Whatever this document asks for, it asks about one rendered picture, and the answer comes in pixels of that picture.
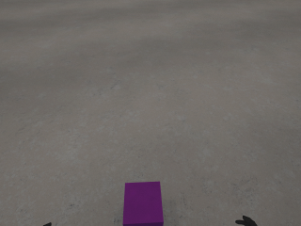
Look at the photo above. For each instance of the carton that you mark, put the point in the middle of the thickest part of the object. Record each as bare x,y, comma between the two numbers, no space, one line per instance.
143,204

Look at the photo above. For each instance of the right robot hand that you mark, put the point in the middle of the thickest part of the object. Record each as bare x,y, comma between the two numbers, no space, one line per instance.
246,221

